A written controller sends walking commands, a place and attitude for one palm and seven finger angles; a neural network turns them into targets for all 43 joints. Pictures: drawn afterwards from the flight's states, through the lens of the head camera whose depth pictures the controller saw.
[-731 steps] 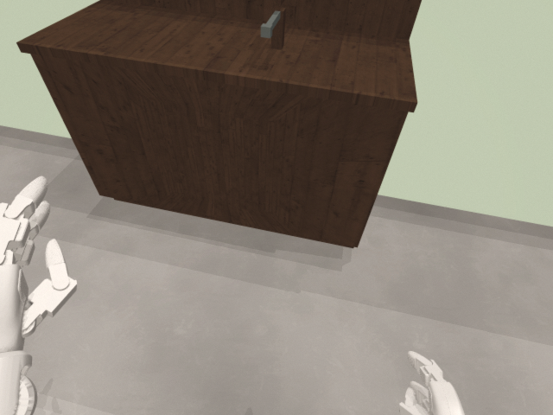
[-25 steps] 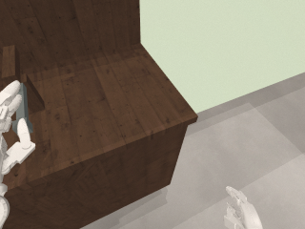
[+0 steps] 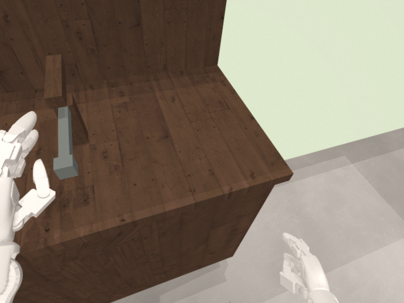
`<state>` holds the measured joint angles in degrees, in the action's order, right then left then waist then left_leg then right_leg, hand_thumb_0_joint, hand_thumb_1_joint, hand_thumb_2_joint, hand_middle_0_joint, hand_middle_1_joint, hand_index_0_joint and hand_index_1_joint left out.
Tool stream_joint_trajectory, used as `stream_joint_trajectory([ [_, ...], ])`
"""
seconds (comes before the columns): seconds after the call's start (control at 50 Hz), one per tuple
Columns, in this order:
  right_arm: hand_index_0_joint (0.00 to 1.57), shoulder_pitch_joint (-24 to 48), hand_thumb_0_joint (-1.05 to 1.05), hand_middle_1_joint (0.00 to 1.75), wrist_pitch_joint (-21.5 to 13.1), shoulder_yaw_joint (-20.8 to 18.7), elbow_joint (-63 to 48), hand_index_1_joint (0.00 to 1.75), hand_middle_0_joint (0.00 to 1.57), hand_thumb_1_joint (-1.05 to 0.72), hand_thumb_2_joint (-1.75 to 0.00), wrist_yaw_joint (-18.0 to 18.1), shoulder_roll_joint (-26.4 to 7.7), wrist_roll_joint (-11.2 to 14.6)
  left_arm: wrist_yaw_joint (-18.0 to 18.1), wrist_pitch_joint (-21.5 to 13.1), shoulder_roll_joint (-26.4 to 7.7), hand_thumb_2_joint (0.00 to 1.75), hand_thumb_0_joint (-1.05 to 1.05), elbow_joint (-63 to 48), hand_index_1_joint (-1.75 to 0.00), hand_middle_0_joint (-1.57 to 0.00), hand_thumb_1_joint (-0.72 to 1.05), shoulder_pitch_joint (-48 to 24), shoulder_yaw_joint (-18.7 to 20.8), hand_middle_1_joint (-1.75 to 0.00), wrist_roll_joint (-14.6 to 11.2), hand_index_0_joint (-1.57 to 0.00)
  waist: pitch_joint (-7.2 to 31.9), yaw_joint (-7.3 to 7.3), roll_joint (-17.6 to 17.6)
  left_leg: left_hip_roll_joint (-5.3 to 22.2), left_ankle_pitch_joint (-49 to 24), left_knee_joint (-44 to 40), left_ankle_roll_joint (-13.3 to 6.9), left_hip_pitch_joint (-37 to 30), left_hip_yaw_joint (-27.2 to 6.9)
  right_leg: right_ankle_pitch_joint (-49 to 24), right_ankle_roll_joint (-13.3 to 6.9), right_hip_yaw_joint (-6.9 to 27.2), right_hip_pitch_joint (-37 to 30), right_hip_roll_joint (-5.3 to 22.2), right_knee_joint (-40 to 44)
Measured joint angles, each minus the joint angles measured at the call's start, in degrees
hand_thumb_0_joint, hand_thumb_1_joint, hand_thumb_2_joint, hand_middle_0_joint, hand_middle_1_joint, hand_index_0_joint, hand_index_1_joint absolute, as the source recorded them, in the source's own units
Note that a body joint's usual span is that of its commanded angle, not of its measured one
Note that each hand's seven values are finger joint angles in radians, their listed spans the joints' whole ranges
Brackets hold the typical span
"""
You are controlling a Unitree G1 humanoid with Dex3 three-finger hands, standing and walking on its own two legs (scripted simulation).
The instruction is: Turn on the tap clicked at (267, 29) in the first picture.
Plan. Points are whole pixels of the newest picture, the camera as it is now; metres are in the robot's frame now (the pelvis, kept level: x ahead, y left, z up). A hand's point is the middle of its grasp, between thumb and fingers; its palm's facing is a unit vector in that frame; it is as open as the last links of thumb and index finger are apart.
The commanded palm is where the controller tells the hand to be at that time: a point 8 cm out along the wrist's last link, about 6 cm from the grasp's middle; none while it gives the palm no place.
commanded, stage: look again from close up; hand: left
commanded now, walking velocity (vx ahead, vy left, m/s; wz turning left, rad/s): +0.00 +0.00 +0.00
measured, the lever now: (66, 167) +0.29 +0.26 +0.13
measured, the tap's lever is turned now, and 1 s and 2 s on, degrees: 0 0 0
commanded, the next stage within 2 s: shuffle to correct the standing spot in 0.38 s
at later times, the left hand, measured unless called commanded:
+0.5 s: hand (42, 209) +0.20 +0.25 +0.16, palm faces +0.38 -0.85 -0.37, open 7.4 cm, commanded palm +0.14 +0.28 +0.18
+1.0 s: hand (75, 213) +0.20 +0.20 +0.16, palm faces +0.36 -0.85 -0.38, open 7.4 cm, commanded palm +0.14 +0.23 +0.18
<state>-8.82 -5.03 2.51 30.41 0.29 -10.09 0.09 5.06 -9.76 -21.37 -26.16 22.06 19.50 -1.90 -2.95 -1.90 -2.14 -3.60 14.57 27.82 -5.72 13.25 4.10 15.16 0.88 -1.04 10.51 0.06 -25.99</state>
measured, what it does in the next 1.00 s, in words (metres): shifts its weight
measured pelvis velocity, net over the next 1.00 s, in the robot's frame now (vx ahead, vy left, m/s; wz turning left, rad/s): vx -0.02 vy -0.05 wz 0.00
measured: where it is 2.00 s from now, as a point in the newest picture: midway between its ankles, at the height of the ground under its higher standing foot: outside the picture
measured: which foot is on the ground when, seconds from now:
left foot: down 0.00-1.00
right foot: down 0.00-1.00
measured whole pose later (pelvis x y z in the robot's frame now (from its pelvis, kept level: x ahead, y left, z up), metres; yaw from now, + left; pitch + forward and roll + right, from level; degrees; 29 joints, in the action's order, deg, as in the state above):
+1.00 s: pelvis -0.02 -0.05 +0.01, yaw +0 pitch +0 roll -1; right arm -11.6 -4.4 1.0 31.1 1.3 -10.8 0.8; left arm 5.2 -8.5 -21.9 -26.7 24.5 19.9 -3.9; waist -2.7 -1.6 -0.7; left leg 0.0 10.9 24.7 -1.8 13.4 2.3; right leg 10.7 -3.0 -2.7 9.7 -3.7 -20.7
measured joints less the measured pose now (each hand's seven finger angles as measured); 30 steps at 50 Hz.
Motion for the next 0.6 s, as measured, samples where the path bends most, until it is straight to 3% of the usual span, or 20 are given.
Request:
stream_joint_trajectory([
  [0.28,0.21,-2.51,0.01,0.30,1.16,-0.77,0.96,0.30,0.21,-0.90,-0.89,0.63,-1.41,0.47,0.68,-0.21,0.15,0.90,0.01,0.71,-0.30,-0.21,0.89,1.13,0.28,-0.30,-0.49,-0.21,0.87,0.17,1.27,0.40,-1.24,-0.94,0.15,-0.34,-0.34,-2.19,0.04,-0.35,-1.18,-0.43,2.66],
  [0.6,0.21,-4.10,0.01,0.30,0.12,-0.92,2.40,0.30,0.21,-0.90,-0.89,1.32,-1.08,0.50,0.65,-0.85,-0.01,0.90,0.02,1.54,-0.30,-0.21,0.89,1.56,0.06,-0.30,-0.22,-0.21,0.88,0.51,1.17,0.55,-3.10,-3.11,0.68,-1.23,-0.25,-3.51,-0.44,-0.24,-1.45,-0.59,3.70],
])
